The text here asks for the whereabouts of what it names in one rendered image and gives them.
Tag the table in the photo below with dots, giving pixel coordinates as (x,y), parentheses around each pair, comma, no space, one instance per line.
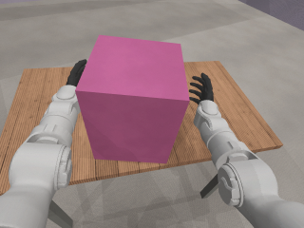
(38,85)

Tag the robot left hand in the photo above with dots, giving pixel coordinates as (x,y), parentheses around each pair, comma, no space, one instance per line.
(76,73)

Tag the robot right upper arm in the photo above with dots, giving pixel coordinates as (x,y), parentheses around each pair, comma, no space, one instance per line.
(251,187)

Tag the carton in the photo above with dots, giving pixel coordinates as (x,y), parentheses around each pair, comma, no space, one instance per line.
(133,95)

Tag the robot right hand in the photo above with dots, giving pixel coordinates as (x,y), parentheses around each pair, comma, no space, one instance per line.
(206,89)

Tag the robot left upper arm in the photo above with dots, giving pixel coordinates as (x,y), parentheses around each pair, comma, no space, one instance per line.
(39,170)

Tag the robot left forearm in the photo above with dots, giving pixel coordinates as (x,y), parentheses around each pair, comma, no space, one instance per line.
(58,122)

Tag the robot right forearm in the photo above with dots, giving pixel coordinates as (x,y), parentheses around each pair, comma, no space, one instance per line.
(221,141)

